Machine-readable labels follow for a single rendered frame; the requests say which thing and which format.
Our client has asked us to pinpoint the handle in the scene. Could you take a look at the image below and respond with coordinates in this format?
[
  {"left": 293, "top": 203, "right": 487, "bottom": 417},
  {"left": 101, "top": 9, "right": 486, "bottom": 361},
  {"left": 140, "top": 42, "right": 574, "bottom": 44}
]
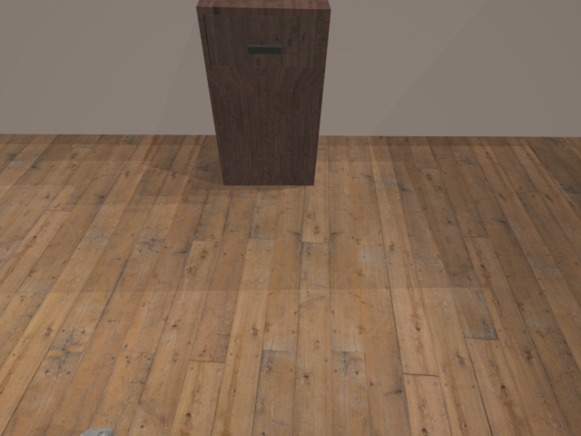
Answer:
[{"left": 248, "top": 42, "right": 281, "bottom": 55}]

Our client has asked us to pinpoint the drawer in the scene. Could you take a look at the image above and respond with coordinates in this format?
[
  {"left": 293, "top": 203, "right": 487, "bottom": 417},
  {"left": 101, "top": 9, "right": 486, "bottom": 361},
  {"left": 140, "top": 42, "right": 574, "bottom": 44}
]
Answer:
[{"left": 204, "top": 15, "right": 323, "bottom": 67}]

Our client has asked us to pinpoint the cabinet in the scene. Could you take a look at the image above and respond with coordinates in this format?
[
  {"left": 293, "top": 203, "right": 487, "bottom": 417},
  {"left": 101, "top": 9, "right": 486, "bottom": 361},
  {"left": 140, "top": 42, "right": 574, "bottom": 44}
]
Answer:
[{"left": 196, "top": 0, "right": 331, "bottom": 185}]

